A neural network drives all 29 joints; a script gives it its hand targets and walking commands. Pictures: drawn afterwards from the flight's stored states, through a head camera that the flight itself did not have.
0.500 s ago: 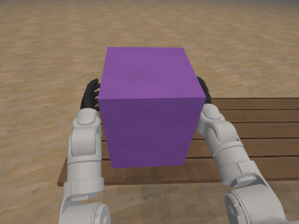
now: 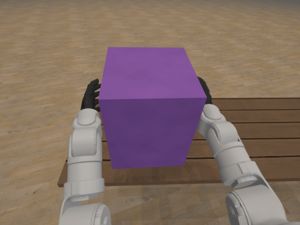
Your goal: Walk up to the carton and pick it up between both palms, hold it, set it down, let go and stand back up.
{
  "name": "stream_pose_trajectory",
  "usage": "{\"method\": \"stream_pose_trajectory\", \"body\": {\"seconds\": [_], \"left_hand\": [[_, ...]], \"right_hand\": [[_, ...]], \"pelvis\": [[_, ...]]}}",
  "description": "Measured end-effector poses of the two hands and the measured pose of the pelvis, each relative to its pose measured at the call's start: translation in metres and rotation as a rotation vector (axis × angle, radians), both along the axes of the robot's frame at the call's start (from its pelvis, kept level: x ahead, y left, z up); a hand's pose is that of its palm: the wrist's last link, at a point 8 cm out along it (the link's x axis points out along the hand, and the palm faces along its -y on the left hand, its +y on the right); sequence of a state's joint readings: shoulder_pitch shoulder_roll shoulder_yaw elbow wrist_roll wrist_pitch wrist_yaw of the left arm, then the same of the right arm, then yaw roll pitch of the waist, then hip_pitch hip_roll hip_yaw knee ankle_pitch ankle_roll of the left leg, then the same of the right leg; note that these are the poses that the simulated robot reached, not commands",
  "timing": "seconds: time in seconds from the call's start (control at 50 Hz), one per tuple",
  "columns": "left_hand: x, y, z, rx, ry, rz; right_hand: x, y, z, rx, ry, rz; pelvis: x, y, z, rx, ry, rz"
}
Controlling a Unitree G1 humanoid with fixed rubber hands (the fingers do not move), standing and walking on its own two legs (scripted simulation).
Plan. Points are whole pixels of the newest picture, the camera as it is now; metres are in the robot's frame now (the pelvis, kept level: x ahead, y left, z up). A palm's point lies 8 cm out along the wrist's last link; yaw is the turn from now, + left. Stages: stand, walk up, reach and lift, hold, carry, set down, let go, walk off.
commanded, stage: hold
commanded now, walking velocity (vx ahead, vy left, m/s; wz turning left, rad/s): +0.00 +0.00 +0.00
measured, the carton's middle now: (147, 109) +0.37 +0.01 +0.16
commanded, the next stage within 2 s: set down in 0.02 s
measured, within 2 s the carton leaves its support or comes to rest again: neither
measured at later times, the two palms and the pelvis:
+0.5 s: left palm (93, 111) +0.36 +0.15 +0.17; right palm (200, 114) +0.36 -0.14 +0.15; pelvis +0.00 +0.00 +0.00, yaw +0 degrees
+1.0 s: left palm (100, 119) +0.38 +0.14 +0.12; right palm (199, 118) +0.37 -0.15 +0.12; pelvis +0.02 +0.00 +0.00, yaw +0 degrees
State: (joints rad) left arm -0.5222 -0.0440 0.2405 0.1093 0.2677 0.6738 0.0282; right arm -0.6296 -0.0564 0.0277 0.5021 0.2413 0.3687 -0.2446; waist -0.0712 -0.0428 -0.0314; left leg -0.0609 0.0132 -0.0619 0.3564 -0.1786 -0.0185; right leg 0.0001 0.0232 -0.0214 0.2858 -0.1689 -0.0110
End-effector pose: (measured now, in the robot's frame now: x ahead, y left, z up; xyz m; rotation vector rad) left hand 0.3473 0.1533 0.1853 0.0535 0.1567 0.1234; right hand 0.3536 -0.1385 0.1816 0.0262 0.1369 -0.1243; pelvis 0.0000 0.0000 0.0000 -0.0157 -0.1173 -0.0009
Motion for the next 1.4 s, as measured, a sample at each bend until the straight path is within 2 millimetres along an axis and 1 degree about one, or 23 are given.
{"method": "stream_pose_trajectory", "body": {"seconds": [0.24, 0.34, 0.44, 0.54, 0.62, 0.72, 0.9, 1.18, 1.4], "left_hand": [[0.001, -0.002, 0.005, -0.018, -0.044, -0.016], [0.008, -0.004, 0.004, -0.005, -0.066, -0.029], [0.015, -0.004, -0.008, 0.015, -0.057, -0.04], [0.018, -0.003, -0.027, 0.017, -0.042, -0.043], [0.019, -0.003, -0.042, 0.009, -0.034, -0.04], [0.02, -0.004, -0.053, 0.001, -0.034, -0.034], [0.03, -0.009, -0.055, 0.0, -0.022, -0.042], [0.035, -0.015, -0.076, 0.002, 0.024, -0.045], [0.041, -0.023, -0.091, -0.006, 0.047, -0.053]], "right_hand": [[-0.003, -0.001, 0.002, 0.004, -0.044, -0.012], [0.0, -0.003, -0.005, -0.01, -0.072, -0.029], [0.004, -0.002, -0.022, -0.031, -0.075, -0.033], [0.006, -0.001, -0.044, -0.042, -0.063, -0.036], [0.007, -0.002, -0.056, -0.049, -0.061, -0.034], [0.01, -0.003, -0.058, -0.062, -0.069, -0.032], [0.017, -0.008, -0.058, -0.073, -0.06, -0.039], [0.02, -0.014, -0.081, -0.063, -0.017, -0.045], [0.024, -0.021, -0.091, -0.073, 0.004, -0.052]], "pelvis": [[0.0, 0.0, 0.0, 0.003, -0.023, -0.006], [0.0, 0.0, 0.0, 0.008, -0.035, -0.007], [0.002, 0.0, 0.001, 0.01, -0.039, -0.006], [0.006, 0.0, 0.001, 0.007, -0.03, -0.001], [0.01, 0.0, 0.001, 0.003, -0.016, 0.004], [0.013, 0.0, 0.001, -0.001, 0.006, 0.006], [0.016, 0.0, 0.002, -0.001, 0.023, 0.002], [0.019, -0.002, 0.002, 0.001, 0.048, 0.001], [0.017, -0.006, 0.002, 0.004, 0.085, -0.007]]}}
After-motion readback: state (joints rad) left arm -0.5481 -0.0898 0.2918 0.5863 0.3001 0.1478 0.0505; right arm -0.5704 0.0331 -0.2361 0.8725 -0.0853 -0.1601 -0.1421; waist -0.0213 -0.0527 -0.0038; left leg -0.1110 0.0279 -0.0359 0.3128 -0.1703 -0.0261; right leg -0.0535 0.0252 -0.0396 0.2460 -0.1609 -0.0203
